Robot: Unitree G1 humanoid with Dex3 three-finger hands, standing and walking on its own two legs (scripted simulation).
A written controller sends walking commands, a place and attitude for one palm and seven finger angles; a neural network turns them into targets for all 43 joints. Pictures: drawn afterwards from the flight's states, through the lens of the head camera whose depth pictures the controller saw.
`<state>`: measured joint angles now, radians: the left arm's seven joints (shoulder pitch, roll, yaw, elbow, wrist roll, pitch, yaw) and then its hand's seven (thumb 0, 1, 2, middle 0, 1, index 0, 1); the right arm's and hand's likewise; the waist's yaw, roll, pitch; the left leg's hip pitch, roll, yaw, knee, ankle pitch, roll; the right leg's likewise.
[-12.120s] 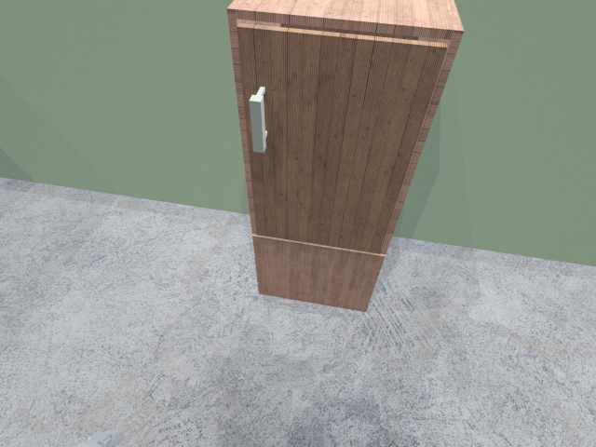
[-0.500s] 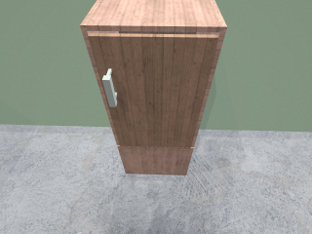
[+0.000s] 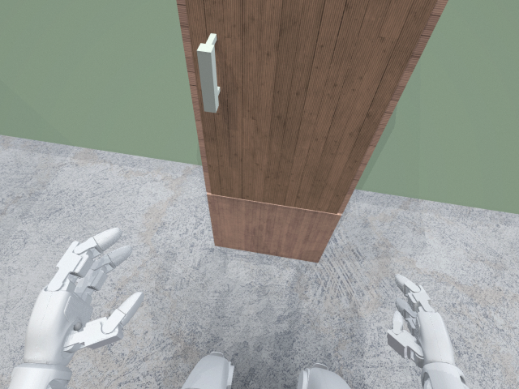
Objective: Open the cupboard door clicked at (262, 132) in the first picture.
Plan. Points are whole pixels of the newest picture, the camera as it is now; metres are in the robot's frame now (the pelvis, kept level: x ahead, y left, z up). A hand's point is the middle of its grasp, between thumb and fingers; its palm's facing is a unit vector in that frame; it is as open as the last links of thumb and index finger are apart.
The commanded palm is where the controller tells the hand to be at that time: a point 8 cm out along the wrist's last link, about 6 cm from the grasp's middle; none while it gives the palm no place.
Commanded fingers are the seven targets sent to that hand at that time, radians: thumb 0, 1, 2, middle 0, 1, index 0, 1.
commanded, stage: raise the hand with hooked fingers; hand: left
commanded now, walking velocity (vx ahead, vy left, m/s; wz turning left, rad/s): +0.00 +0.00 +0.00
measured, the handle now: (211, 73) +0.60 +0.17 +0.13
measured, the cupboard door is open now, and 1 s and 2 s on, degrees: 0 0 0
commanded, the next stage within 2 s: move the hooked fingers beside the handle in 1.52 s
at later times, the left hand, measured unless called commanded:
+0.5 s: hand (102, 251) +0.25 +0.24 +0.09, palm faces -0.05 -1.00 -0.07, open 12.6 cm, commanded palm +0.23 +0.31 +0.11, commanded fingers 0.00 -0.38 0.35 -0.29 -1.12 -0.29 -1.12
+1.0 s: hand (70, 180) +0.31 +0.29 +0.15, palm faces +0.01 -1.00 -0.05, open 14.0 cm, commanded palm +0.29 +0.34 +0.15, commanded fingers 0.00 -0.50 0.30 -0.30 -1.20 -0.30 -1.20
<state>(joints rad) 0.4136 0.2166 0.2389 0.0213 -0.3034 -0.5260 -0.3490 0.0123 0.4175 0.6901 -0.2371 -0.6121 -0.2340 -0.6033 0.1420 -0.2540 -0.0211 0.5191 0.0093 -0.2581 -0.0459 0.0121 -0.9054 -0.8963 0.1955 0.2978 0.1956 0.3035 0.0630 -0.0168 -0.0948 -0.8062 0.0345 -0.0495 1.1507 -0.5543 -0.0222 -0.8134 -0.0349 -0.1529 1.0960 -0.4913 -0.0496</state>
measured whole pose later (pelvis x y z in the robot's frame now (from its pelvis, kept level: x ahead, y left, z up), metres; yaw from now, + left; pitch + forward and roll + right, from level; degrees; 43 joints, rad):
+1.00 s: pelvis +0.02 +0.02 +0.05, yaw -1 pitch +6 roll -1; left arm -0.06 0.41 0.43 0.35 -0.35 -0.20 -0.48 -0.01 -0.50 0.30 -0.30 -1.20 -0.30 -1.19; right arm 0.26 -0.27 0.06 0.59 0.04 -0.22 -0.10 0.02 -0.90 -0.90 0.20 0.30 0.20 0.30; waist 0.01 0.02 -0.05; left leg -0.48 0.02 0.01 0.79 -0.42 0.01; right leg -0.50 -0.03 -0.10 0.74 -0.35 -0.01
